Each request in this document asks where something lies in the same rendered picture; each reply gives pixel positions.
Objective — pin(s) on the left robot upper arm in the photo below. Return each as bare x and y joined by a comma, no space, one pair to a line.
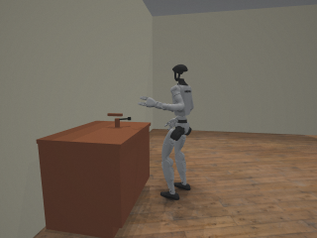
175,90

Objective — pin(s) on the left robot hand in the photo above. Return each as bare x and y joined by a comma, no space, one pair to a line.
149,103

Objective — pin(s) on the right robot upper arm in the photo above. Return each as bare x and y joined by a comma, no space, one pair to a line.
191,100

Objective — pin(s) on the robot left forearm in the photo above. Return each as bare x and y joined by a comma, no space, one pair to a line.
168,107

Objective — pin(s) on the counter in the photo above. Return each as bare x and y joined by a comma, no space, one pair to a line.
93,174

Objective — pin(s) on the right robot thigh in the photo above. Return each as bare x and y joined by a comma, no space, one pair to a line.
179,156

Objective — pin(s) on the robot right foot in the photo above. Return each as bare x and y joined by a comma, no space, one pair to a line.
181,185

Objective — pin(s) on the tap lever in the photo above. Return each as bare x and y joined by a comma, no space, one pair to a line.
129,118

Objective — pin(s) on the right robot hand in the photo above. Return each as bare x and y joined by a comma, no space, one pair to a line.
171,123

